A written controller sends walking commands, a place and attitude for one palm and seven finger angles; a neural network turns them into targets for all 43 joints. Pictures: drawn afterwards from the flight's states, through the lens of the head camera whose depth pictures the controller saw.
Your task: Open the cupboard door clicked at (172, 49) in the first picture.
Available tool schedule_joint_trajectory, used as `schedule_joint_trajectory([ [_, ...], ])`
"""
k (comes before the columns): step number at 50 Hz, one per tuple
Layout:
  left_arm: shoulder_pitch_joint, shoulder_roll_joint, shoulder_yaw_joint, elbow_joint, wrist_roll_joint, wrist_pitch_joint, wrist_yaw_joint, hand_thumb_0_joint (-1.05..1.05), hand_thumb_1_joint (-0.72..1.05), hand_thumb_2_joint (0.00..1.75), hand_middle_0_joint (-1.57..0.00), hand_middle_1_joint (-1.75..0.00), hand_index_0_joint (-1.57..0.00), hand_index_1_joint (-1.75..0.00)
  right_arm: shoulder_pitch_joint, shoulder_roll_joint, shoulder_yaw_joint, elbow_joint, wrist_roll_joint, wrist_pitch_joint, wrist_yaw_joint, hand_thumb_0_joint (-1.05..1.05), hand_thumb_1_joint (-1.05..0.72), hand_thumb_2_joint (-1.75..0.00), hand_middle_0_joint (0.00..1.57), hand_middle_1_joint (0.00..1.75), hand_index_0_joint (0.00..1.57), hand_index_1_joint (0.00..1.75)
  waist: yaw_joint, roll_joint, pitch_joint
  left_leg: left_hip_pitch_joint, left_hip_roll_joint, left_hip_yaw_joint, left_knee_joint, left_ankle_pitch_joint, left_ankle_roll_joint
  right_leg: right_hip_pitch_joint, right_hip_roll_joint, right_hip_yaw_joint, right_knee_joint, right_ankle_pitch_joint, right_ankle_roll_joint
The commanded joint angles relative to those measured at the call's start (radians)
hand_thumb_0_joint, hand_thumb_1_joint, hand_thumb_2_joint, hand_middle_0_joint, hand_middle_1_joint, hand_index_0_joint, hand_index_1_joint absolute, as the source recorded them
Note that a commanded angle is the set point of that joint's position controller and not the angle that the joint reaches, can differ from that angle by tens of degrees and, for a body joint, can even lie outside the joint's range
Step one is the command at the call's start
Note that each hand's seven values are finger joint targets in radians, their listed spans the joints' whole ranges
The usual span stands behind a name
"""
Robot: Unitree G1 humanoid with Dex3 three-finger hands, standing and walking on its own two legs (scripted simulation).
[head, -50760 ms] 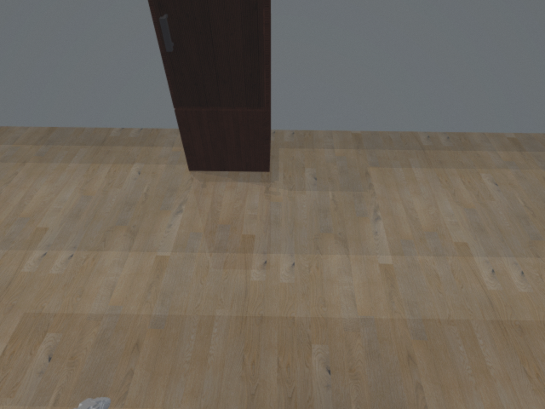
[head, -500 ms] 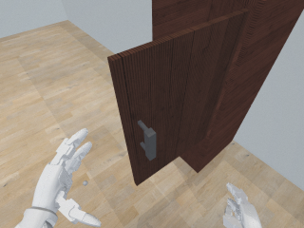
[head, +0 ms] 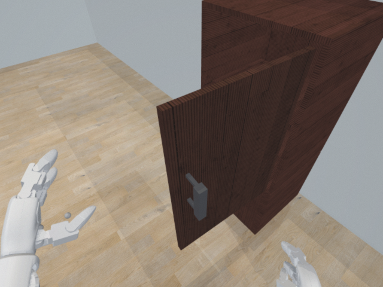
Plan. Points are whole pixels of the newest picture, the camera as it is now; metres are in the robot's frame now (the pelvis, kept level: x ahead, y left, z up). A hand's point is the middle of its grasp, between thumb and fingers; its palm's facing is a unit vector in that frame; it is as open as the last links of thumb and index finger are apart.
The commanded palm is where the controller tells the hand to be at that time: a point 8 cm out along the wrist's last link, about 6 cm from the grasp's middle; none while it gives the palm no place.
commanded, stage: draw the hand back to the body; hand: left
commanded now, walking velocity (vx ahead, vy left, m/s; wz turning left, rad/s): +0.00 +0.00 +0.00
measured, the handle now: (195, 196) +0.33 +0.04 +0.00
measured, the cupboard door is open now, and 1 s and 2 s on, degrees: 86 86 86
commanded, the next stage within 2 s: step back with the hand held close in 0.58 s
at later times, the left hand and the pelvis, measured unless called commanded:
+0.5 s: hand (50, 205) +0.19 +0.25 +0.16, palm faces +0.44 -0.80 -0.40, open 7.5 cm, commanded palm +0.14 +0.29 +0.17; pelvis +0.00 -0.01 +0.01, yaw -1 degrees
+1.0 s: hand (52, 209) +0.19 +0.25 +0.15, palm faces +0.32 -0.79 -0.52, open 7.4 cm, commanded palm +0.13 +0.29 +0.18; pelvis -0.03 -0.01 +0.01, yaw -2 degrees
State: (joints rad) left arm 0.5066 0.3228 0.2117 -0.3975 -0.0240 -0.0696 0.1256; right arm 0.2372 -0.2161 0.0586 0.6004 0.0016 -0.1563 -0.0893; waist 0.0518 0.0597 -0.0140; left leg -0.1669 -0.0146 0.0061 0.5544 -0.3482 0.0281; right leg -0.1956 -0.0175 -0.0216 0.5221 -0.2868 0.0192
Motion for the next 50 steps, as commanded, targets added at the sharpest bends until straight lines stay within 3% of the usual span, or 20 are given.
schedule_joint_trajectory([
  [1,-0.085,0.160,0.154,-0.220,-0.002,-0.078,0.015,0.00,0.58,0.76,-0.19,-0.30,-0.19,-0.30,-0.128,-0.108,-0.057,-0.143,-0.005,-0.054,-0.005,0.00,-0.90,-0.90,0.20,0.30,0.20,0.30,0.009,0.014,-0.058,-0.001,0.046,-0.015,-0.145,0.396,-0.037,0.094,0.015,-0.024,-0.090,0.234,-0.036],
  [10,-0.153,0.222,0.271,-0.202,-0.019,-0.092,0.016,0.00,0.90,0.90,-0.20,-0.30,-0.20,-0.30,-0.152,-0.111,-0.069,-0.119,-0.006,-0.039,0.001,0.00,-0.90,-0.90,0.20,0.30,0.20,0.30,0.018,0.014,-0.030,0.026,0.042,0.003,-0.190,0.366,-0.031,0.134,0.019,-0.017,-0.147,0.244,-0.036],
  [13,-0.119,0.154,0.207,-0.150,-0.019,-0.085,0.005,0.00,0.90,0.90,-0.20,-0.30,-0.20,-0.30,-0.151,-0.113,-0.073,-0.110,-0.005,-0.035,0.007,0.00,-0.90,-0.90,0.20,0.30,0.20,0.30,0.010,0.011,-0.002,0.040,0.046,0.006,-0.194,0.388,-0.028,0.120,0.018,-0.019,-0.157,0.251,-0.031],
  [15,-0.139,0.166,0.207,-0.165,-0.017,-0.087,0.003,0.00,0.90,0.90,-0.20,-0.30,-0.20,-0.30,-0.155,-0.118,-0.079,-0.113,-0.005,-0.032,0.009,0.00,-0.90,-0.90,0.20,0.30,0.20,0.30,0.010,-0.012,-0.013,0.046,0.044,0.007,-0.202,0.351,-0.023,0.123,0.020,-0.017,-0.166,0.233,-0.030],
  [17,-0.147,0.201,0.234,-0.177,-0.013,-0.089,0.007,0.00,0.90,0.90,-0.20,-0.30,-0.20,-0.30,-0.163,-0.123,-0.080,-0.111,-0.008,-0.033,0.006,0.00,-0.90,-0.90,0.20,0.30,0.20,0.30,0.018,0.007,-0.026,0.047,0.039,0.010,-0.202,0.344,-0.021,0.140,0.020,-0.012,-0.170,0.238,-0.034],
  [19,-0.142,0.193,0.232,-0.180,-0.015,-0.090,0.008,0.00,0.90,0.90,-0.20,-0.30,-0.20,-0.30,-0.164,-0.116,-0.077,-0.112,-0.009,-0.033,0.005,0.00,-0.90,-0.90,0.20,0.30,0.20,0.30,0.016,-0.012,-0.024,0.047,0.036,0.009,-0.205,0.337,-0.019,0.142,0.021,-0.013,-0.172,0.241,-0.033],
  [22,-0.169,0.227,0.254,-0.213,-0.009,-0.095,0.012,0.00,0.90,0.90,-0.20,-0.30,-0.20,-0.30,-0.170,-0.116,-0.078,-0.109,-0.009,-0.039,0.001,0.00,-0.90,-0.90,0.20,0.30,0.20,0.30,0.020,0.033,-0.041,0.059,0.032,0.013,-0.202,0.330,-0.020,0.149,0.020,-0.007,-0.178,0.237,-0.036],
  [29,-0.140,0.189,0.230,-0.176,-0.013,-0.093,0.007,0.00,0.90,0.90,-0.20,-0.30,-0.20,-0.30,-0.169,-0.109,-0.079,-0.102,-0.009,-0.043,0.002,0.00,-0.90,-0.90,0.20,0.30,0.20,0.30,0.016,0.006,-0.010,0.058,0.033,0.020,-0.207,0.327,-0.018,0.139,0.023,-0.005,-0.189,0.241,-0.031],
  [32,-0.148,0.200,0.237,-0.167,-0.013,-0.095,0.006,0.00,0.90,0.90,-0.20,-0.30,-0.20,-0.30,-0.171,-0.112,-0.080,-0.097,-0.010,-0.047,0.002,0.00,-0.90,-0.90,0.20,0.30,0.20,0.30,0.018,0.018,-0.004,0.063,0.030,0.021,-0.207,0.310,-0.017,0.134,0.023,-0.003,-0.200,0.229,-0.033],
  [34,-0.136,0.194,0.236,-0.162,-0.016,-0.096,0.005,0.00,0.90,0.90,-0.20,-0.30,-0.20,-0.30,-0.171,-0.110,-0.082,-0.100,-0.011,-0.045,0.002,0.00,-0.90,-0.90,0.20,0.30,0.20,0.30,0.018,-0.008,-0.012,0.065,0.030,0.024,-0.209,0.306,-0.013,0.140,0.022,-0.002,-0.201,0.230,-0.029],
  [35,-0.232,0.224,0.244,-0.263,-0.013,-0.111,0.008,0.00,0.90,0.90,-0.20,-0.30,-0.20,-0.30,-0.182,-0.111,-0.080,-0.106,-0.010,-0.051,0.003,0.00,-0.90,-0.90,0.20,0.30,0.20,0.30,0.017,0.025,-0.057,0.083,0.025,0.022,-0.205,0.309,-0.013,0.153,0.020,0.003,-0.199,0.235,-0.030],
  [36,-0.285,0.350,0.381,-0.262,-0.012,-0.154,0.016,0.00,0.90,0.90,-0.20,-0.30,-0.20,-0.30,-0.167,-0.138,-0.076,-0.136,-0.001,-0.033,0.001,0.00,-0.90,-0.90,0.20,0.30,0.20,0.30,-0.033,-0.031,0.044,0.001,0.037,0.007,-0.172,0.234,0.002,0.037,-0.012,0.101,-0.246,0.303,-0.034],
  [37,-0.266,0.345,0.384,-0.211,-0.003,-0.169,0.013,0.00,0.90,0.90,-0.20,-0.30,-0.20,-0.30,-0.162,-0.131,-0.077,-0.120,-0.005,-0.019,0.000,0.00,-0.90,-0.90,0.20,0.30,0.20,0.30,-0.030,-0.047,0.043,-0.020,0.029,-0.013,-0.165,0.209,-0.001,0.041,-0.033,0.099,-0.246,0.320,-0.040],
  [38,-0.129,0.248,0.316,-0.139,-0.006,-0.162,0.002,0.00,0.90,0.90,-0.20,-0.30,-0.20,-0.30,-0.167,-0.130,-0.084,-0.122,-0.008,-0.007,0.001,0.00,-0.90,-0.90,0.20,0.30,0.20,0.30,-0.037,-0.062,0.023,-0.005,0.034,-0.005,-0.150,0.231,-0.001,0.027,-0.042,0.105,-0.238,0.341,-0.041],
  [40,-0.043,0.206,0.276,-0.148,-0.007,-0.161,-0.006,0.00,0.90,0.90,-0.20,-0.30,-0.20,-0.30,-0.161,-0.137,-0.091,-0.136,-0.009,0.011,0.007,0.00,-0.90,-0.90,0.20,0.30,0.20,0.30,-0.038,-0.043,-0.054,0.019,0.042,0.013,-0.136,0.306,-0.003,0.049,-0.048,0.095,-0.206,0.423,-0.036],
  [42,-0.017,0.212,0.278,-0.166,-0.007,-0.161,-0.001,0.00,0.90,0.90,-0.20,-0.30,-0.20,-0.30,-0.165,-0.142,-0.095,-0.143,-0.007,0.024,0.003,0.00,-0.90,-0.90,0.20,0.30,0.20,0.30,-0.036,-0.008,-0.099,0.018,0.053,0.008,-0.146,0.386,-0.008,0.077,-0.045,0.071,-0.171,0.477,-0.032],
  [46,0.016,0.258,0.319,-0.218,-0.006,-0.152,0.012,0.00,0.90,0.90,-0.20,-0.30,-0.20,-0.30,-0.157,-0.136,-0.108,-0.173,0.000,0.055,-0.002,0.00,-0.90,-0.90,0.20,0.30,0.20,0.30,-0.039,-0.070,-0.172,0.006,0.062,0.013,-0.125,0.465,-0.013,0.108,-0.037,0.061,-0.126,0.572,-0.022],
  [47,0.016,0.283,0.342,-0.226,-0.008,-0.153,0.019,0.00,0.90,0.90,-0.20,-0.30,-0.20,-0.30,-0.169,-0.135,-0.108,-0.171,0.000,0.060,-0.006,0.00,-0.90,-0.90,0.20,0.30,0.20,0.30,-0.034,-0.053,-0.170,-0.011,0.060,0.003,-0.130,0.459,-0.013,0.113,-0.042,0.060,-0.118,0.564,-0.026],
  [50,0.034,0.286,0.348,-0.263,-0.006,-0.156,0.027,0.00,0.90,0.90,-0.20,-0.30,-0.20,-0.30,-0.164,-0.130,-0.110,-0.190,0.003,0.068,-0.008,0.00,-0.90,-0.90,0.20,0.30,0.20,0.30,-0.037,-0.045,-0.162,-0.050,0.062,0.002,-0.128,0.429,-0.010,0.105,-0.035,0.070,-0.100,0.541,-0.023],
])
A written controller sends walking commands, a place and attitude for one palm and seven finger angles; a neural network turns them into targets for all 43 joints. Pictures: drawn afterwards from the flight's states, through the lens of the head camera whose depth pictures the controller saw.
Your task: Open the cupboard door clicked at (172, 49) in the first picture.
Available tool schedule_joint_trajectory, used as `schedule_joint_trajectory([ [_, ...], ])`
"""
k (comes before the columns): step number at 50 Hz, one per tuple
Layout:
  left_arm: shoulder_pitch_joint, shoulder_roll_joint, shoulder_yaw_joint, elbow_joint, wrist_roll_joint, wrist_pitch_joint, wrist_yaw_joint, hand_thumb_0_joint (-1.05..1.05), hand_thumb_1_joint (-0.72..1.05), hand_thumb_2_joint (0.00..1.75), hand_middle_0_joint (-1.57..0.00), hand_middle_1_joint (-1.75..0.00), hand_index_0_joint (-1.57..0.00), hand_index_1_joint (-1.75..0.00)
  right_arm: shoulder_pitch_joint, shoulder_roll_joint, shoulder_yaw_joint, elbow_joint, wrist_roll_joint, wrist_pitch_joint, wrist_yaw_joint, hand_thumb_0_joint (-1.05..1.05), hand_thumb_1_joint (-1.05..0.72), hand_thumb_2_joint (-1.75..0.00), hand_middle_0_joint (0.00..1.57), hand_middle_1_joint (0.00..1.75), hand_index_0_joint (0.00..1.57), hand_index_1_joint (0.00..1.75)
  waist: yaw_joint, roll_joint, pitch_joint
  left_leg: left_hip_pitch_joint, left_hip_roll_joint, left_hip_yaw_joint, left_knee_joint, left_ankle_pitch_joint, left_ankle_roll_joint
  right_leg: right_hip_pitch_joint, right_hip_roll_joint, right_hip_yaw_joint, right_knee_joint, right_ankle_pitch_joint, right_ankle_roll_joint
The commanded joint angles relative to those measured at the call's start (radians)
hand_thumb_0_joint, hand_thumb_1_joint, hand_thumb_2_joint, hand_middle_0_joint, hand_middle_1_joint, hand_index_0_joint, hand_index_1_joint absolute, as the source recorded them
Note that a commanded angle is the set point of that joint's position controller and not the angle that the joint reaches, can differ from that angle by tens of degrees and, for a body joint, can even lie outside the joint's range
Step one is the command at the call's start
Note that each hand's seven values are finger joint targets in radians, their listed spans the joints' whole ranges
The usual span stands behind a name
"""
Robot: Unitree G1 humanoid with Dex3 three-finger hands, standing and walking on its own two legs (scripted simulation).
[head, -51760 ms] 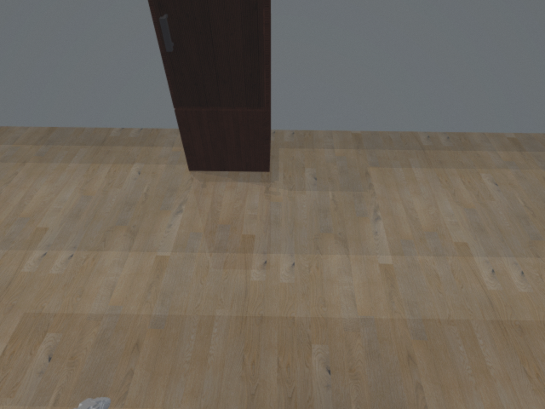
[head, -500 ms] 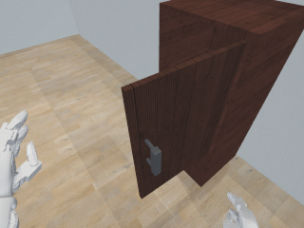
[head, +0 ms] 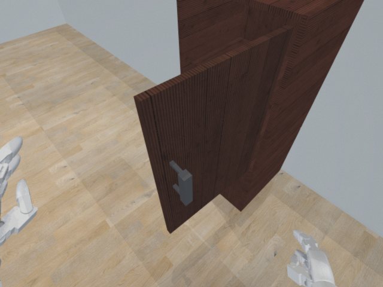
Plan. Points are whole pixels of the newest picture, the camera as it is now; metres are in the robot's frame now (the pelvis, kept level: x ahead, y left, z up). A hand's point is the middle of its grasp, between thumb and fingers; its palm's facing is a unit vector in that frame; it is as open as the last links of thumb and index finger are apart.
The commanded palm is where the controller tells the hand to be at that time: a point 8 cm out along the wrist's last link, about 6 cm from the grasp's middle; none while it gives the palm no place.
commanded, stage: step back with the hand held close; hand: left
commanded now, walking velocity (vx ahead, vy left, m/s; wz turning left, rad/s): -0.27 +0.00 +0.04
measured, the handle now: (180, 182) +0.35 +0.05 -0.01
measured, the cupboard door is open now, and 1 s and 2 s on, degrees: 86 86 86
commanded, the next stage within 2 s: stop stepping back and stand still in 1.00 s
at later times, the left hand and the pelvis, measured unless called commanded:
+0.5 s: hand out of the picture +0.11 +0.28 +0.16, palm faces +0.50 -0.74 -0.46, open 7.4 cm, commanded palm +0.05 +0.31 +0.17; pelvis -0.08 +0.01 -0.02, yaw +2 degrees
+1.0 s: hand out of the picture +0.02 +0.28 +0.17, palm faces +0.55 -0.69 -0.47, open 7.4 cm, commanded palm -0.04 +0.30 +0.17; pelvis -0.16 -0.01 -0.03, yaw +4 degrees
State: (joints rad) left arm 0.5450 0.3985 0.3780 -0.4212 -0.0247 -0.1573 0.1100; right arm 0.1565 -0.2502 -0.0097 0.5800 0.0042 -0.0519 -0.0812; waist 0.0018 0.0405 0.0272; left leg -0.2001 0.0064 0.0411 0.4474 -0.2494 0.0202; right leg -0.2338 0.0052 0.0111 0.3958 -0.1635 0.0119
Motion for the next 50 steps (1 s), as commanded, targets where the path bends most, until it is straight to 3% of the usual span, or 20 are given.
schedule_joint_trajectory([
  [1,-0.001,0.216,0.189,-0.243,-0.005,-0.070,0.046,0.00,0.90,0.90,-0.20,-0.30,-0.20,-0.30,-0.081,-0.094,-0.043,-0.172,0.000,-0.036,-0.017,0.00,-0.90,-0.90,0.20,0.30,0.20,0.30,0.012,-0.030,-0.199,-0.035,0.041,-0.035,-0.024,0.306,0.000,0.140,-0.056,0.037,0.029,0.395,-0.014],
  [4,0.003,0.211,0.189,-0.268,0.001,-0.077,0.052,0.00,0.90,0.90,-0.20,-0.30,-0.20,-0.30,-0.074,-0.103,-0.043,-0.179,-0.002,-0.043,-0.018,0.00,-0.90,-0.90,0.20,0.30,0.20,0.30,0.014,0.032,-0.175,-0.112,0.052,-0.057,-0.053,0.227,0.009,0.156,-0.037,0.031,0.056,0.311,-0.010],
  [7,-0.007,0.204,0.194,-0.274,0.013,-0.088,0.055,0.00,0.90,0.90,-0.20,-0.30,-0.20,-0.30,-0.079,-0.117,-0.044,-0.186,-0.005,-0.055,-0.019,0.00,-0.90,-0.90,0.20,0.30,0.20,0.30,0.021,0.090,-0.125,-0.287,0.086,-0.103,-0.130,0.014,0.042,0.226,-0.003,0.014,0.124,0.189,0.004],
  [13,-0.068,0.163,0.181,-0.267,0.049,-0.109,0.067,0.00,0.90,0.90,-0.20,-0.30,-0.20,-0.30,-0.032,-0.123,-0.046,-0.190,-0.010,-0.086,-0.017,0.00,-0.90,-0.90,0.20,0.30,0.20,0.30,0.003,0.069,-0.040,-0.593,0.119,-0.147,-0.158,-0.439,0.084,0.295,0.001,0.049,0.252,0.070,0.001],
  [16,-0.117,0.169,0.177,-0.287,0.050,-0.125,0.066,0.00,0.90,0.90,-0.20,-0.30,-0.20,-0.30,-0.017,-0.122,-0.047,-0.182,-0.005,-0.109,-0.011,0.00,-0.90,-0.90,0.20,0.30,0.20,0.30,-0.007,0.007,-0.043,-0.541,0.081,-0.129,-0.068,-0.463,0.073,0.180,-0.030,0.107,0.180,-0.044,-0.013],
  [21,-0.144,0.182,0.186,-0.300,0.042,-0.139,0.071,0.00,0.90,0.90,-0.20,-0.30,-0.20,-0.30,-0.014,-0.112,-0.038,-0.162,-0.008,-0.127,-0.010,0.00,-0.90,-0.90,0.20,0.30,0.20,0.30,-0.009,0.013,-0.031,-0.472,0.063,-0.129,-0.046,-0.442,0.053,0.059,-0.038,0.115,0.125,-0.170,-0.020],
  [27,-0.071,0.202,0.250,-0.285,0.047,-0.165,0.071,0.00,0.90,0.90,-0.20,-0.30,-0.20,-0.30,-0.023,-0.116,-0.048,-0.166,-0.005,-0.142,-0.003,0.00,-0.90,-0.90,0.20,0.30,0.20,0.30,0.008,0.102,-0.090,-0.648,0.121,-0.183,-0.117,-0.499,0.089,0.262,0.018,0.081,0.320,0.017,-0.005],
  [30,-0.077,0.188,0.243,-0.276,0.044,-0.167,0.060,0.00,0.90,0.90,-0.20,-0.30,-0.20,-0.30,-0.008,-0.112,-0.051,-0.164,-0.005,-0.143,0.003,0.00,-0.90,-0.90,0.20,0.30,0.20,0.30,-0.002,0.001,-0.062,-0.655,0.088,-0.128,-0.025,-0.511,0.076,0.200,-0.017,0.161,0.277,0.021,-0.023],
  [33,-0.119,0.192,0.220,-0.272,0.029,-0.159,0.060,0.00,0.90,0.90,-0.20,-0.30,-0.20,-0.30,-0.005,-0.096,-0.049,-0.140,-0.009,-0.137,0.007,0.00,-0.90,-0.90,0.20,0.30,0.20,0.30,-0.013,-0.135,-0.039,-0.448,0.012,-0.081,0.150,-0.418,0.029,-0.072,-0.119,0.285,0.065,-0.142,-0.068],
  [36,-0.118,0.217,0.214,-0.301,0.014,-0.159,0.068,0.00,0.90,0.90,-0.20,-0.30,-0.20,-0.30,0.011,-0.088,-0.049,-0.114,-0.006,-0.114,0.016,0.00,-0.90,-0.90,0.20,0.30,0.20,0.30,-0.028,-0.161,-0.092,-0.188,-0.017,-0.065,0.241,-0.312,0.009,-0.295,-0.156,0.245,-0.041,-0.310,-0.075],
  [38,-0.090,0.221,0.226,-0.323,0.010,-0.168,0.074,0.00,0.90,0.90,-0.20,-0.30,-0.20,-0.30,0.002,-0.099,-0.049,-0.122,-0.006,-0.106,0.007,0.00,-0.90,-0.90,0.20,0.30,0.20,0.30,-0.030,-0.052,-0.092,-0.245,0.039,-0.154,0.108,-0.392,0.038,-0.268,-0.096,0.166,0.065,-0.334,-0.044],
  [39,-0.065,0.208,0.234,-0.337,0.012,-0.170,0.075,0.00,0.90,0.90,-0.20,-0.30,-0.20,-0.30,-0.008,-0.107,-0.049,-0.136,-0.008,-0.106,0.001,0.00,-0.90,-0.90,0.20,0.30,0.20,0.30,-0.026,0.056,-0.099,-0.382,0.109,-0.234,-0.037,-0.473,0.070,-0.148,-0.036,0.109,0.233,-0.301,-0.020],
  [40,-0.062,0.196,0.249,-0.374,0.022,-0.170,0.077,0.00,0.90,0.90,-0.20,-0.30,-0.20,-0.30,-0.037,-0.119,-0.056,-0.148,-0.018,-0.113,-0.005,0.00,-0.90,-0.90,0.20,0.30,0.20,0.30,-0.013,0.221,-0.118,-0.576,0.245,-0.368,-0.207,-0.593,0.123,0.040,0.064,0.018,0.513,-0.228,0.008],
  [41,-0.077,0.211,0.270,-0.409,0.026,-0.166,0.086,0.00,0.90,0.90,-0.20,-0.30,-0.20,-0.30,-0.045,-0.092,-0.063,-0.141,-0.044,-0.127,-0.013,0.00,-0.90,-0.90,0.20,0.30,0.20,0.30,-0.004,0.250,-0.156,-0.628,0.331,-0.433,-0.289,-0.484,0.163,0.124,0.122,-0.006,0.750,-0.257,0.014],
  [42,-0.093,0.260,0.291,-0.446,0.017,-0.169,0.097,0.00,0.90,0.90,-0.20,-0.30,-0.20,-0.30,-0.034,-0.066,-0.069,-0.127,-0.042,-0.142,-0.017,0.00,-0.90,-0.90,0.20,0.30,0.20,0.30,-0.010,0.171,-0.184,-0.506,0.340,-0.405,-0.251,-0.313,0.158,0.035,0.118,0.035,0.828,-0.331,0.005],
  [44,0.001,0.205,0.269,-0.332,-0.010,-0.160,0.091,0.00,0.90,0.90,-0.20,-0.30,-0.20,-0.30,-0.056,-0.078,-0.092,-0.094,-0.012,-0.177,0.007,0.00,-0.90,-0.90,0.20,0.30,0.20,0.30,0.021,0.211,-0.204,-0.275,0.297,-0.232,-0.182,-0.239,0.118,-0.080,0.082,0.019,0.781,-0.362,-0.007],
  [45,0.022,0.188,0.248,-0.316,-0.018,-0.150,0.089,0.00,0.90,0.90,-0.20,-0.30,-0.20,-0.30,-0.058,-0.076,-0.088,-0.093,-0.005,-0.178,0.017,0.00,-0.90,-0.90,0.20,0.30,0.20,0.30,0.016,0.248,-0.185,-0.288,0.291,-0.174,-0.209,-0.271,0.089,-0.046,0.077,-0.019,0.719,-0.377,-0.014],
  [47,-0.037,0.176,0.216,-0.331,-0.024,-0.150,0.088,0.00,0.90,0.90,-0.20,-0.30,-0.20,-0.30,-0.042,-0.060,-0.064,-0.076,-0.019,-0.189,0.016,0.00,-0.90,-0.90,0.20,0.30,0.20,0.30,-0.001,0.230,-0.110,-0.275,0.292,-0.204,-0.242,-0.229,0.089,-0.018,0.055,-0.029,0.461,-0.403,-0.024],
  [49,-0.095,0.170,0.173,-0.318,-0.032,-0.148,0.068,0.00,0.90,0.90,-0.20,-0.30,-0.20,-0.30,-0.055,-0.072,-0.055,-0.056,-0.024,-0.187,0.019,0.00,-0.90,-0.90,0.20,0.30,0.20,0.30,0.005,0.143,-0.090,-0.209,0.262,-0.164,-0.214,-0.211,0.033,-0.006,0.054,-0.035,0.143,-0.391,-0.044],
  [50,-0.136,0.171,0.156,-0.311,-0.029,-0.156,0.058,0.00,0.90,0.90,-0.20,-0.30,-0.20,-0.30,-0.054,-0.069,-0.057,-0.046,-0.021,-0.182,0.024,0.00,-0.90,-0.90,0.20,0.30,0.20,0.30,0.003,0.049,-0.082,-0.166,0.206,-0.109,-0.078,-0.186,-0.014,-0.059,-0.026,0.078,-0.061,-0.354,-0.087],
])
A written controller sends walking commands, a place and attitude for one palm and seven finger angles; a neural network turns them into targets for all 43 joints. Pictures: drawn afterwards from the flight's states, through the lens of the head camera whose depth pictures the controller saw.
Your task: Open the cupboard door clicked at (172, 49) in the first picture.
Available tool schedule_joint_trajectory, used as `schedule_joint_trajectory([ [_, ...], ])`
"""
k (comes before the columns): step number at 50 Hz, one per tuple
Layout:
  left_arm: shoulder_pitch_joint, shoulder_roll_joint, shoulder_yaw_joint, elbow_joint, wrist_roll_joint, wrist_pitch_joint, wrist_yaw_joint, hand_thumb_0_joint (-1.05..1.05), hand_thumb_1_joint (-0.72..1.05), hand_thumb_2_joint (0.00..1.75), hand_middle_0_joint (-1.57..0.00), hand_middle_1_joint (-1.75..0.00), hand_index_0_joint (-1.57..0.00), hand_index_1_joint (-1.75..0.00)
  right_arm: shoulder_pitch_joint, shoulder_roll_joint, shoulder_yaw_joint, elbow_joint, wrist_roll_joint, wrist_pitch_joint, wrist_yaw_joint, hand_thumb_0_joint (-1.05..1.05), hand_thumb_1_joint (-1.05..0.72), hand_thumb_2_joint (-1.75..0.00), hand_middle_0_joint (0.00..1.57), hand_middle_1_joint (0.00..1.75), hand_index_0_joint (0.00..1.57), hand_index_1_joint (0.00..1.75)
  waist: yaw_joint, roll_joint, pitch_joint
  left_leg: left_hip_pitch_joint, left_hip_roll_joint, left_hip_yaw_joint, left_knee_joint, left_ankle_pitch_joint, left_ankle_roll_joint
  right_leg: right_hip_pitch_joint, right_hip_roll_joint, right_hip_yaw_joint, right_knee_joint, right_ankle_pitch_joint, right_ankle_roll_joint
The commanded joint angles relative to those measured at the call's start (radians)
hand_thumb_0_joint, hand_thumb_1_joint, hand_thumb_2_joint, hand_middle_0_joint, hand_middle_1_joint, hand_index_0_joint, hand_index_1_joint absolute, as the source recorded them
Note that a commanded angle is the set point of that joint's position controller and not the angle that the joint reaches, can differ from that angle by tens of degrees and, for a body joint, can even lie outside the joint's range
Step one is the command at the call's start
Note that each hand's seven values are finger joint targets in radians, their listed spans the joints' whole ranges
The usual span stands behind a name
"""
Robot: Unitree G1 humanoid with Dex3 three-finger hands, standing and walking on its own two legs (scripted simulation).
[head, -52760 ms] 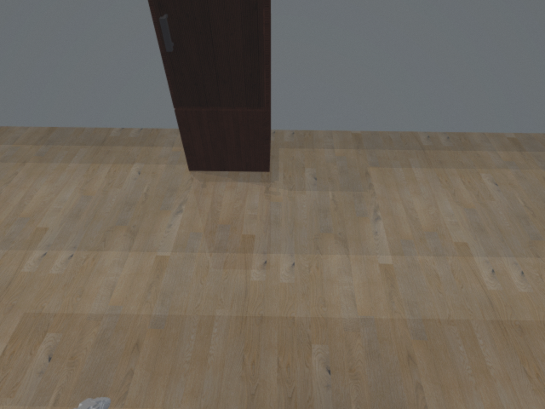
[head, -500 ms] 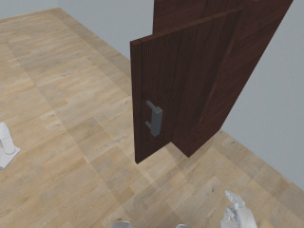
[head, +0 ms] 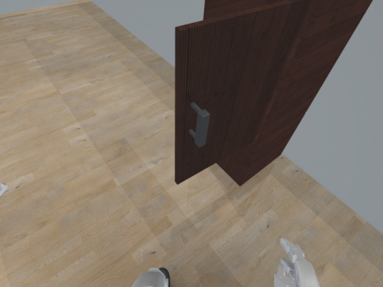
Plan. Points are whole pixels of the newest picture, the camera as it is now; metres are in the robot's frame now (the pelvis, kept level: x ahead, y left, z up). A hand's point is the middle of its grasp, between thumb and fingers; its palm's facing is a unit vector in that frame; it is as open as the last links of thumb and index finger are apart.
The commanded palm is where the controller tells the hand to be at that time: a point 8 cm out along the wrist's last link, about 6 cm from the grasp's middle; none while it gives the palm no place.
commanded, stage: stop stepping back and stand still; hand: left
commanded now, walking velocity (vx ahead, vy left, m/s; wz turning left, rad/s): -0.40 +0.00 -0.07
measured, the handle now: (197, 124) +0.52 +0.03 +0.01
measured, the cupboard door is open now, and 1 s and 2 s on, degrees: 86 86 86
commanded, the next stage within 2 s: let the arm hang, fingers relaxed in 1.30 s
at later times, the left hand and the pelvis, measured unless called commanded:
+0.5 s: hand (24, 247) +0.13 +0.22 +0.18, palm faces +0.25 -0.79 -0.56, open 7.4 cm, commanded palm +0.08 +0.27 +0.20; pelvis -0.09 -0.02 +0.02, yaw -6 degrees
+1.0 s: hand out of the picture +0.12 +0.27 +0.18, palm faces +0.35 -0.80 -0.48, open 7.4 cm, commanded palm +0.07 +0.31 +0.20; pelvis -0.10 +0.02 +0.02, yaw -5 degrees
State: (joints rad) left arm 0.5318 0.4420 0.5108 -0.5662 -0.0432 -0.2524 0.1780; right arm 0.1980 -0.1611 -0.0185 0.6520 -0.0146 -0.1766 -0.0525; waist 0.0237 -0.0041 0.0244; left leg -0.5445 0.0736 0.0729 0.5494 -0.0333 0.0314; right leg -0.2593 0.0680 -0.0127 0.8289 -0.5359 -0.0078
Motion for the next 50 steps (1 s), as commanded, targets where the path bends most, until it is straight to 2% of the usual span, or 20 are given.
schedule_joint_trajectory([
  [1,-0.161,0.167,0.028,-0.159,0.001,-0.069,-0.010,0.00,0.90,0.90,-0.20,-0.30,-0.20,-0.30,-0.090,-0.141,-0.049,-0.109,0.005,-0.042,-0.002,0.00,-0.90,-0.90,0.20,0.30,0.20,0.30,-0.024,-0.118,-0.080,0.242,0.019,-0.052,0.133,-0.348,-0.084,-0.186,-0.293,0.442,-0.666,0.009,-0.152],
  [2,-0.210,0.223,0.049,-0.176,0.024,-0.078,0.010,0.00,0.90,0.90,-0.20,-0.30,-0.20,-0.30,-0.105,-0.140,-0.041,-0.096,-0.009,-0.036,0.000,0.00,-0.90,-0.90,0.20,0.30,0.20,0.30,-0.005,-0.173,-0.086,0.219,-0.058,-0.041,0.428,-0.391,-0.109,-0.275,-0.485,0.585,-0.707,0.330,-0.238],
  [4,-0.228,0.204,0.009,-0.152,0.045,-0.047,0.008,0.00,0.90,0.90,-0.20,-0.30,-0.20,-0.30,-0.133,-0.116,-0.023,-0.126,0.007,-0.032,-0.008,0.00,-0.90,-0.90,0.20,0.30,0.20,0.30,-0.003,-0.226,-0.138,-0.003,-0.088,-0.075,0.509,-0.461,-0.084,0.068,-0.368,0.312,-0.438,1.170,-0.159],
  [5,-0.195,0.203,0.029,-0.131,0.053,-0.034,0.003,0.00,0.90,0.90,-0.20,-0.30,-0.20,-0.30,-0.147,-0.105,-0.001,-0.145,0.006,-0.022,-0.020,0.00,-0.90,-0.90,0.20,0.30,0.20,0.30,-0.002,-0.234,-0.122,0.008,-0.086,-0.034,0.433,-0.439,-0.080,0.133,-0.322,0.229,-0.383,1.311,-0.130],
  [7,-0.120,0.177,0.030,-0.110,0.039,-0.009,-0.002,0.00,0.90,0.90,-0.20,-0.30,-0.20,-0.30,-0.143,-0.115,0.012,-0.158,0.011,-0.003,-0.036,0.00,-0.90,-0.90,0.20,0.30,0.20,0.30,-0.022,-0.117,-0.131,0.123,-0.100,0.027,0.159,-0.322,-0.062,0.143,-0.268,0.147,-0.326,1.234,-0.102],
  [9,-0.024,0.153,0.033,-0.133,0.017,0.003,-0.008,0.00,0.90,0.90,-0.20,-0.30,-0.20,-0.30,-0.087,-0.137,0.004,-0.170,0.021,0.010,-0.038,0.00,-0.90,-0.90,0.20,0.30,0.20,0.30,-0.039,0.015,-0.206,0.346,-0.082,0.024,-0.138,-0.004,-0.043,0.120,-0.192,0.108,-0.269,1.029,-0.041],
  [11,0.005,0.180,0.060,-0.209,0.008,-0.007,-0.010,0.00,0.90,0.90,-0.20,-0.30,-0.20,-0.30,-0.062,-0.185,-0.026,-0.199,0.025,0.001,-0.027,0.00,-0.90,-0.90,0.20,0.30,0.20,0.30,-0.008,0.119,-0.275,0.566,0.148,-0.177,-0.165,0.475,0.031,-0.031,-0.074,0.072,-0.210,0.318,0.017],
  [12,0.051,0.176,0.052,-0.164,0.005,-0.007,-0.016,0.00,0.90,0.90,-0.20,-0.30,-0.20,-0.30,-0.050,-0.186,-0.033,-0.205,0.035,-0.008,-0.018,0.00,-0.90,-0.90,0.20,0.30,0.20,0.30,-0.006,0.121,-0.255,0.594,0.178,-0.212,-0.204,0.394,0.038,-0.076,-0.044,0.051,-0.201,0.073,0.012],
  [14,0.073,0.188,0.079,-0.168,0.008,0.002,-0.012,0.00,0.90,0.90,-0.20,-0.30,-0.20,-0.30,-0.038,-0.163,-0.016,-0.207,0.001,-0.022,-0.019,0.00,-0.90,-0.90,0.20,0.30,0.20,0.30,-0.031,0.308,-0.177,0.572,0.172,-0.248,-0.210,0.619,0.022,-0.147,-0.031,-0.010,-0.171,0.093,0.016],
  [16,0.090,0.193,0.081,-0.210,0.016,0.000,-0.014,0.00,0.90,0.90,-0.20,-0.30,-0.20,-0.30,-0.024,-0.161,-0.012,-0.197,-0.002,-0.031,-0.007,0.00,-0.90,-0.90,0.20,0.30,0.20,0.30,-0.032,0.253,-0.199,0.504,0.157,-0.188,-0.197,0.494,0.019,-0.050,-0.041,-0.007,-0.181,0.150,0.012],
  [18,0.140,0.185,0.085,-0.205,0.007,0.004,-0.013,0.00,0.90,0.90,-0.20,-0.30,-0.20,-0.30,-0.042,-0.171,-0.014,-0.208,0.010,-0.032,-0.009,0.00,-0.90,-0.90,0.20,0.30,0.20,0.30,-0.027,0.161,-0.180,0.353,0.144,-0.149,-0.209,0.175,0.048,0.084,-0.052,-0.014,-0.303,0.208,0.020],
  [20,0.136,0.181,0.086,-0.160,0.006,0.006,-0.009,0.00,0.90,0.90,-0.20,-0.30,-0.20,-0.30,-0.070,-0.183,-0.013,-0.210,0.015,-0.014,-0.014,0.00,-0.90,-0.90,0.20,0.30,0.20,0.30,-0.034,0.120,-0.104,0.144,0.090,-0.114,-0.201,-0.195,0.023,0.191,-0.085,0.031,-0.418,0.301,0.006],
  [21,0.112,0.190,0.094,-0.133,0.005,0.004,-0.008,0.00,0.90,0.90,-0.20,-0.30,-0.20,-0.30,-0.079,-0.183,-0.016,-0.211,0.010,-0.005,-0.015,0.00,-0.90,-0.90,0.20,0.30,0.20,0.30,-0.041,0.053,-0.064,0.106,0.031,-0.096,-0.147,-0.377,0.000,0.135,-0.139,0.129,-0.497,0.222,-0.025],
  [23,0.086,0.180,0.072,-0.110,0.004,0.007,-0.002,0.00,0.90,0.90,-0.20,-0.30,-0.20,-0.30,-0.045,-0.172,-0.039,-0.190,0.019,0.013,-0.015,0.00,-0.90,-0.90,0.20,0.30,0.20,0.30,-0.037,-0.150,-0.054,0.119,-0.059,-0.054,0.224,-0.383,-0.036,-0.039,-0.355,0.478,-0.702,-0.143,-0.131],
  [25,0.001,0.167,0.051,-0.082,0.015,-0.012,0.009,0.00,0.90,0.90,-0.20,-0.30,-0.20,-0.30,-0.022,-0.174,-0.034,-0.159,0.008,0.013,-0.017,0.00,-0.90,-0.90,0.20,0.30,0.20,0.30,-0.052,-0.062,-0.048,0.023,-0.040,-0.093,0.388,-0.377,-0.036,0.006,-0.385,0.449,-0.661,-0.009,-0.171],
  [28,-0.079,0.157,0.017,-0.014,0.034,-0.023,0.012,0.00,0.90,0.90,-0.20,-0.30,-0.20,-0.30,-0.038,-0.163,-0.023,-0.141,0.009,0.001,-0.033,0.00,-0.90,-0.90,0.20,0.30,0.20,0.30,-0.045,-0.048,-0.041,0.098,-0.032,-0.053,0.257,-0.328,-0.029,0.003,-0.324,0.283,-0.602,0.193,-0.137],
  [33,-0.066,0.143,-0.004,-0.046,0.036,-0.020,0.014,0.00,0.90,0.90,-0.20,-0.30,-0.20,-0.30,-0.031,-0.161,-0.021,-0.136,0.005,-0.015,-0.034,0.00,-0.90,-0.90,0.20,0.30,0.20,0.30,-0.030,-0.056,-0.045,0.274,-0.057,0.000,-0.054,-0.275,0.000,0.004,-0.280,0.223,-0.577,0.137,-0.086],
  [37,-0.026,0.167,0.031,-0.092,0.025,-0.025,0.010,0.00,0.90,0.90,-0.20,-0.30,-0.20,-0.30,-0.042,-0.184,-0.036,-0.161,0.016,-0.012,-0.031,0.00,-0.90,-0.90,0.20,0.30,0.20,0.30,-0.020,0.003,-0.082,0.323,0.024,-0.094,-0.137,-0.118,0.016,0.079,-0.175,0.153,-0.471,0.344,-0.004],
  [41,-0.020,0.156,0.035,-0.050,0.024,-0.023,0.000,0.00,0.90,0.90,-0.20,-0.30,-0.20,-0.30,-0.042,-0.162,-0.017,-0.157,0.017,-0.006,-0.023,0.00,-0.90,-0.90,0.20,0.30,0.20,0.30,-0.031,0.013,-0.036,0.287,-0.003,-0.067,-0.122,-0.154,-0.002,0.036,-0.168,0.145,-0.494,0.323,-0.019],
  [50,-0.055,0.121,-0.005,-0.069,0.024,-0.003,-0.010,0.00,0.90,0.90,-0.20,-0.30,-0.20,-0.30,-0.052,-0.168,-0.010,-0.176,0.013,-0.014,-0.028,0.00,-0.90,-0.90,0.20,0.30,0.20,0.30,-0.022,0.087,-0.097,0.284,0.040,-0.108,-0.229,-0.124,0.002,0.112,-0.091,0.054,-0.394,0.440,0.009],
])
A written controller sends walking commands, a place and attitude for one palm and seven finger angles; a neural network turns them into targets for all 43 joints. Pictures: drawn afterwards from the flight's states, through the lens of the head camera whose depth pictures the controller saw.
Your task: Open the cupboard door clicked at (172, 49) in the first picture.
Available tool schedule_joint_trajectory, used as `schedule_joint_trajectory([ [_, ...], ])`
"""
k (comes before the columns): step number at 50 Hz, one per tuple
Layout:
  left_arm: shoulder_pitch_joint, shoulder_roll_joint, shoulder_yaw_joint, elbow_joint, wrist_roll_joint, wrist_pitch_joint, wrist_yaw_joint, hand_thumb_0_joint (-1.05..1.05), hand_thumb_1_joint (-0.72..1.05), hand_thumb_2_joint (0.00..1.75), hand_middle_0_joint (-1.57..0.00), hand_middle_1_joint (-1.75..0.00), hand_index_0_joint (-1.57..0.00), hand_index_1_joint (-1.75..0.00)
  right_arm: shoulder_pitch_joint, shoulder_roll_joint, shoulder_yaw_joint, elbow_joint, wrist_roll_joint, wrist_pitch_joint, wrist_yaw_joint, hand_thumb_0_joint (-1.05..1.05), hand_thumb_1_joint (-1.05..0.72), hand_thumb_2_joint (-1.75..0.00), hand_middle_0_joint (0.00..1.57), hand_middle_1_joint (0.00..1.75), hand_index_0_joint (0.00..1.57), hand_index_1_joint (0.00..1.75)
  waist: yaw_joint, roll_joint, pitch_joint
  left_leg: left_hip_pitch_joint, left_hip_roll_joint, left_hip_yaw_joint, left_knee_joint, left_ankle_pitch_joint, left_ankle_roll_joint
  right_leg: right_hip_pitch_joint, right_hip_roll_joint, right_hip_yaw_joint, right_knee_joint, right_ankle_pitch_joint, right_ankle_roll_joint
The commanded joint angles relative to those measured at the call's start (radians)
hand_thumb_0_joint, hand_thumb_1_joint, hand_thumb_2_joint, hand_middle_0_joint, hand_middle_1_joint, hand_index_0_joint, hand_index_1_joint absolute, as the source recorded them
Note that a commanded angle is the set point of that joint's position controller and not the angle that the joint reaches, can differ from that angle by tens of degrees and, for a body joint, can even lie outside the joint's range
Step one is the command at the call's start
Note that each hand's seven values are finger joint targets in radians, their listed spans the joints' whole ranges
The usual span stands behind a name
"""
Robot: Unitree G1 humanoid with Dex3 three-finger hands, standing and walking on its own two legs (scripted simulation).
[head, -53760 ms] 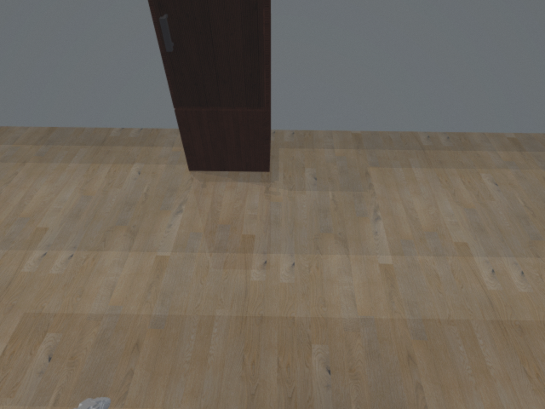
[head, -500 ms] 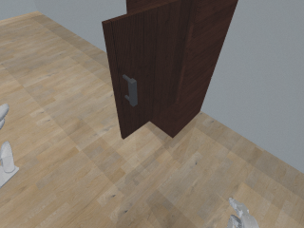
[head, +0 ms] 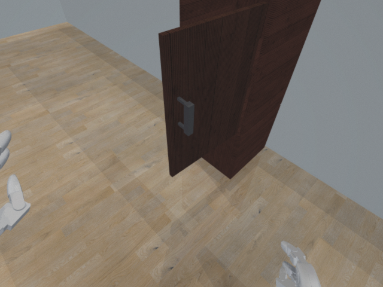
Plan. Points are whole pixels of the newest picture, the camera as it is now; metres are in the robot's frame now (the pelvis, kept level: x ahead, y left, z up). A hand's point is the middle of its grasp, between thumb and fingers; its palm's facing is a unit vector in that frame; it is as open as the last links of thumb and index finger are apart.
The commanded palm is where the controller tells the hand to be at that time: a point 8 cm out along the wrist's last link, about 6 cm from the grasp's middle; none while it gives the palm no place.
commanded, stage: stop stepping back and stand still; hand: left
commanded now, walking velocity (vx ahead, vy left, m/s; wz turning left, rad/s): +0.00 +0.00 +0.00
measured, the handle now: (184, 116) +0.61 +0.06 -0.01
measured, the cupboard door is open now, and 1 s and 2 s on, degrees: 86 86 86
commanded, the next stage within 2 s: let the arm hang, fingers relaxed in 0.30 s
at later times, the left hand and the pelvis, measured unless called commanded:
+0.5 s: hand (47, 235) +0.20 +0.29 +0.03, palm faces +0.21 -0.84 -0.50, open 7.4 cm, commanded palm none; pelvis -0.01 +0.02 -0.01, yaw +2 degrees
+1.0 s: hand out of the picture -0.02 +0.23 -0.16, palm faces +0.03 -0.95 -0.30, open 7.3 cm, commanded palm none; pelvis -0.01 +0.00 +0.00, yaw +2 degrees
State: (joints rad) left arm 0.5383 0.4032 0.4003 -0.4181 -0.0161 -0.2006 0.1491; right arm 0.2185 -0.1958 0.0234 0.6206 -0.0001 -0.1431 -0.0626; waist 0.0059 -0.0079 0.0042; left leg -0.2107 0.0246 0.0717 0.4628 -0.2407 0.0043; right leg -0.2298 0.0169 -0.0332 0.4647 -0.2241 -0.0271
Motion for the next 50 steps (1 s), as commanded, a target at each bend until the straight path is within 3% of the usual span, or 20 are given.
schedule_joint_trajectory([
  [1,-0.071,0.158,0.101,-0.223,-0.003,-0.052,0.019,0.00,0.90,0.90,-0.20,-0.30,-0.20,-0.30,-0.073,-0.133,-0.050,-0.147,-0.002,-0.048,-0.018,0.00,-0.90,-0.90,0.20,0.30,0.20,0.30,-0.004,0.089,-0.078,-0.053,0.088,-0.105,-0.147,0.086,0.027,0.086,-0.039,0.070,-0.028,0.136,0.031],
  [2,-0.077,0.168,0.107,-0.231,-0.003,-0.050,0.019,0.00,0.90,0.90,-0.20,-0.30,-0.20,-0.30,-0.075,-0.134,-0.049,-0.145,-0.004,-0.050,-0.019,0.00,-0.90,-0.90,0.20,0.30,0.20,0.30,-0.002,0.108,-0.078,-0.056,0.087,-0.104,-0.156,0.084,0.022,0.089,-0.037,0.064,-0.024,0.133,0.030],
  [13,-0.043,0.159,0.114,-0.244,-0.008,-0.048,0.021,0.00,0.90,0.90,-0.20,-0.30,-0.20,-0.30,-0.081,-0.127,-0.048,-0.155,-0.005,-0.041,-0.021,0.00,-0.90,-0.90,0.20,0.30,0.20,0.30,-0.005,0.094,-0.090,-0.060,0.070,-0.096,-0.136,0.157,-0.003,0.118,-0.044,0.050,-0.037,0.201,0.027],
  [19,-0.032,0.151,0.113,-0.210,-0.010,-0.049,0.022,0.00,0.90,0.90,-0.20,-0.30,-0.20,-0.30,-0.085,-0.130,-0.052,-0.153,-0.003,-0.034,-0.022,0.00,-0.90,-0.90,0.20,0.30,0.20,0.30,-0.005,0.064,-0.072,-0.077,0.062,-0.095,-0.141,0.056,0.002,0.099,-0.053,0.064,-0.076,0.136,0.026],
  [20,-0.108,-0.002,-0.303,0.567,0.058,0.093,-0.123,0.00,0.90,0.90,-0.20,-0.30,-0.20,-0.30,-0.144,-0.312,-0.107,0.108,0.002,-0.062,0.068,0.00,-0.90,-0.90,0.20,0.30,0.20,0.30,-0.054,0.085,0.038,-0.153,0.094,-0.148,0.016,0.211,0.030,-0.066,-0.122,0.027,0.052,0.202,0.007],
  [21,-0.116,-0.012,-0.269,0.596,0.045,0.173,-0.143,0.00,0.90,0.90,-0.20,-0.30,-0.20,-0.30,-0.061,-0.264,-0.103,0.101,0.005,0.015,0.071,0.00,-0.90,-0.90,0.20,0.30,0.20,0.30,-0.038,0.108,-0.043,-0.094,0.103,-0.134,-0.019,0.281,0.016,-0.072,-0.107,0.062,0.044,0.121,0.001],
  [22,-0.142,-0.028,-0.282,0.624,0.047,0.181,-0.147,0.00,0.90,0.90,-0.20,-0.30,-0.20,-0.30,-0.047,-0.251,-0.098,0.101,-0.004,0.037,0.066,0.00,-0.90,-0.90,0.20,0.30,0.20,0.30,-0.028,0.057,-0.081,-0.092,0.123,-0.157,-0.015,0.295,0.042,-0.060,-0.086,0.042,0.076,0.064,-0.003],
  [24,-0.192,-0.004,-0.290,0.717,0.051,0.183,-0.148,0.00,0.90,0.90,-0.20,-0.30,-0.20,-0.30,-0.069,-0.261,-0.084,0.098,-0.015,0.064,0.064,0.00,-0.90,-0.90,0.20,0.30,0.20,0.30,-0.013,-0.041,-0.089,-0.140,0.134,-0.203,-0.042,0.218,0.075,-0.008,-0.078,0.046,0.091,0.024,-0.009],
  [26,-0.253,0.040,-0.298,0.846,0.057,0.181,-0.148,0.00,0.90,0.90,-0.20,-0.30,-0.20,-0.30,-0.080,-0.279,-0.084,0.130,-0.022,0.082,0.066,0.00,-0.90,-0.90,0.20,0.30,0.20,0.30,-0.007,-0.162,-0.091,-0.120,0.097,-0.181,-0.020,0.168,0.063,0.018,-0.111,0.083,0.033,0.079,-0.026],
  [27,-0.292,0.053,-0.307,0.913,0.055,0.182,-0.146,0.00,0.90,0.90,-0.20,-0.30,-0.20,-0.30,-0.086,-0.278,-0.084,0.150,-0.021,0.093,0.068,0.00,-0.90,-0.90,0.20,0.30,0.20,0.30,-0.012,-0.145,-0.068,-0.106,0.076,-0.168,-0.020,0.125,0.052,-0.009,-0.131,0.105,0.007,0.054,-0.040],
  [28,-0.321,0.058,-0.320,0.979,0.051,0.186,-0.145,0.00,0.90,0.90,-0.20,-0.30,-0.20,-0.30,-0.087,-0.271,-0.078,0.173,-0.025,0.103,0.069,0.00,-0.90,-0.90,0.20,0.30,0.20,0.30,-0.017,-0.090,-0.054,-0.094,0.064,-0.160,-0.030,0.096,0.048,-0.020,-0.140,0.123,-0.012,0.036,-0.045],
  [31,-0.361,0.057,-0.346,1.151,0.042,0.190,-0.139,0.00,0.90,0.90,-0.20,-0.30,-0.20,-0.30,-0.093,-0.247,-0.060,0.238,-0.027,0.123,0.066,0.00,-0.90,-0.90,0.20,0.30,0.20,0.30,-0.015,0.015,-0.034,-0.063,0.057,-0.151,-0.076,0.053,0.039,-0.004,-0.134,0.133,-0.056,-0.002,-0.039],
  [37,-0.346,0.030,-0.352,1.377,0.031,0.177,-0.134,0.00,0.90,0.90,-0.20,-0.30,-0.20,-0.30,-0.050,-0.219,-0.056,0.357,-0.022,0.134,0.051,0.00,-0.90,-0.90,0.20,0.30,0.20,0.30,-0.013,0.112,-0.032,-0.003,0.063,-0.136,-0.105,0.024,0.027,0.029,-0.134,0.133,-0.139,-0.035,-0.043],
  [40,-0.341,0.021,-0.358,1.448,0.026,0.176,-0.134,0.00,0.90,0.90,-0.20,-0.30,-0.20,-0.30,-0.021,-0.205,-0.054,0.406,-0.020,0.135,0.046,0.00,-0.90,-0.90,0.20,0.30,0.20,0.30,-0.014,0.110,-0.032,0.003,0.070,-0.138,-0.121,0.034,0.026,0.054,-0.139,0.123,-0.156,-0.013,-0.044],
  [42,-0.341,0.020,-0.358,1.475,0.025,0.174,-0.133,0.00,0.90,0.90,-0.20,-0.30,-0.20,-0.30,-0.006,-0.212,-0.059,0.422,-0.017,0.137,0.043,0.00,-0.90,-0.90,0.20,0.30,0.20,0.30,-0.016,0.057,-0.016,0.018,0.077,-0.139,-0.122,0.047,0.027,0.046,-0.138,0.112,-0.169,-0.009,-0.044],
  [50,-0.369,0.038,-0.357,1.523,0.025,0.182,-0.131,0.00,0.90,0.90,-0.20,-0.30,-0.20,-0.30,0.013,-0.217,-0.062,0.463,-0.021,0.143,0.043,0.00,-0.90,-0.90,0.20,0.30,0.20,0.30,-0.015,0.011,0.052,-0.008,0.079,-0.145,-0.163,-0.018,0.031,0.029,-0.137,0.109,-0.201,-0.103,-0.038],
])
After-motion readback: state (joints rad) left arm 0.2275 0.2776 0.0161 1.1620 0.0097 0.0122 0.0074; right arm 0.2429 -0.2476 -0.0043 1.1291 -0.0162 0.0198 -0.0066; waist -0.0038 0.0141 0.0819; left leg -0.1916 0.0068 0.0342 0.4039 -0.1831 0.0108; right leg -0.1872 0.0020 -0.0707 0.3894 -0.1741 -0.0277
